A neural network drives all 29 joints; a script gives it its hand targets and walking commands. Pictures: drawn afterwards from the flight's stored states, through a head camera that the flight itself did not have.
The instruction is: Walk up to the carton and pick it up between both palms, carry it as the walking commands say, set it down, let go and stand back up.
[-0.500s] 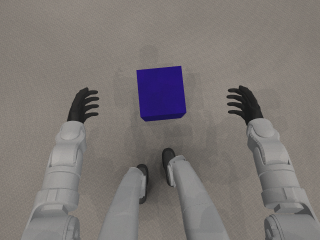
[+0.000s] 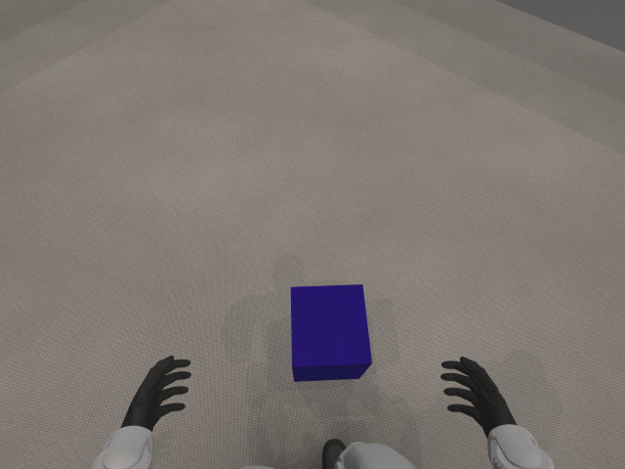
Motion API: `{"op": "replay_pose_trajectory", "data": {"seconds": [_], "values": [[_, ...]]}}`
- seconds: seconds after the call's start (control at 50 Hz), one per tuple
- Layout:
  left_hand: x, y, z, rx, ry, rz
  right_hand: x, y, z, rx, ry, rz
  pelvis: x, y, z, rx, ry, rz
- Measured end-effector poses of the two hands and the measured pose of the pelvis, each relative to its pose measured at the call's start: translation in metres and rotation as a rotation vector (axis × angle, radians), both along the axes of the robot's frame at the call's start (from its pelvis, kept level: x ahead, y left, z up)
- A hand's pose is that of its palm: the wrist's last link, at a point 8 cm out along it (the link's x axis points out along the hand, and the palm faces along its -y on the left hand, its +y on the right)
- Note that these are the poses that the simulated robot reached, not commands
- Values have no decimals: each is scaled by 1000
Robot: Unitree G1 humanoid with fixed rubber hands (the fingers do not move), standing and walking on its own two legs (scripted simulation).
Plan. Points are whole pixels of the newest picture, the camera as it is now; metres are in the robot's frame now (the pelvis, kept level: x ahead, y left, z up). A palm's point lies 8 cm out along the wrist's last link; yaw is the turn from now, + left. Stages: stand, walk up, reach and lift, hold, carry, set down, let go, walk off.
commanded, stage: let go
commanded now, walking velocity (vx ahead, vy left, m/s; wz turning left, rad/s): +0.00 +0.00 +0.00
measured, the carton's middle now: (326, 335) +0.42 -0.06 -0.65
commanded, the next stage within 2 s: stand in 0.46 s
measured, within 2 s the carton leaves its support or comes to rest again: neither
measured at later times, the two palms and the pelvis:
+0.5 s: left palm (109, 446) +0.15 +0.25 -0.08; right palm (483, 439) +0.14 -0.21 -0.07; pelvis -0.01 +0.03 +0.00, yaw -1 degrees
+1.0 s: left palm out of the picture +0.12 +0.35 -0.08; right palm (521, 452) +0.12 -0.25 -0.08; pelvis +0.00 +0.04 -0.01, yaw +0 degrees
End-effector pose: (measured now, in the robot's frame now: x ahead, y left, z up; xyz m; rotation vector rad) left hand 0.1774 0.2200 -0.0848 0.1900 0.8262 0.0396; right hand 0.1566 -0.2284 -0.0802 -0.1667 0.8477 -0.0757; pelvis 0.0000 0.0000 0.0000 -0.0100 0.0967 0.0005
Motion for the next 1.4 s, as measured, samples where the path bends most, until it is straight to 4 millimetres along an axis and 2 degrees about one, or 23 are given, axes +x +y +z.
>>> {"op": "replay_pose_trajectory", "data": {"seconds": [0.1, 0.24, 0.34, 0.48, 0.56, 0.68, 0.76, 0.86, 1.06, 1.4], "values": [[-15, 14, 8, 0, -3, 18, -10, 8, 5, 12, -6, -5, 5, 9, 2, -9, -48, -6], [-17, 30, 16, 7, -26, 13, -3, 21, 9, 9, -39, 4, 0, 21, 0, -17, -131, -12], [-18, 33, 16, 6, -27, 4, -2, 25, 12, -6, -51, 7, -5, 28, -2, -21, -172, -22], [-25, 30, 11, 9, -16, -12, -19, 26, 10, -29, -23, -21, -11, 34, -4, -20, -193, -24], [-28, 52, 2, 78, -18, -3, -25, 8, 9, -97, -55, -59, -9, 36, -8, -19, -150, -14], [-29, 97, 6, 164, -48, 45, -33, -23, 14, -185, -86, -107, 2, 39, -10, -21, -119, -6], [-29, 115, 11, 194, -54, 71, -34, -29, 14, -209, -88, -108, 7, 41, -10, -20, -109, -2], [-36, 126, 11, 220, -36, 86, -36, -29, 9, -215, -65, -88, 6, 43, -10, -13, -105, -1], [-68, 127, 3, 221, 41, 117, -37, -23, 3, -212, -39, -41, -3, 43, -8, -4, -116, 6], [-110, 107, 0, 220, 117, 125, -71, -47, -7, -199, 57, -26, -26, 21, -1, 17, -139, 20]]}}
